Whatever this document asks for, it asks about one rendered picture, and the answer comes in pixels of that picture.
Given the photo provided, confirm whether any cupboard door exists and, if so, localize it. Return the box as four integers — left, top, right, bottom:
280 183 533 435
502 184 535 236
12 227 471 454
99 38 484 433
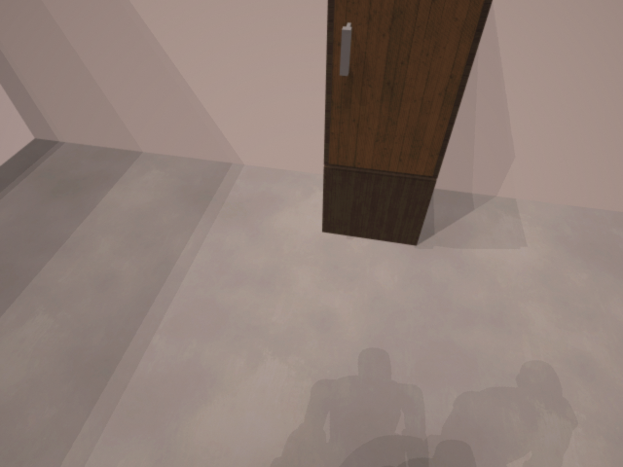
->
329 0 485 176

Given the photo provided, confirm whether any handle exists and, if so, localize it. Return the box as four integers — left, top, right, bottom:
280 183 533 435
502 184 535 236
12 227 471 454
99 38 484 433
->
340 22 352 76

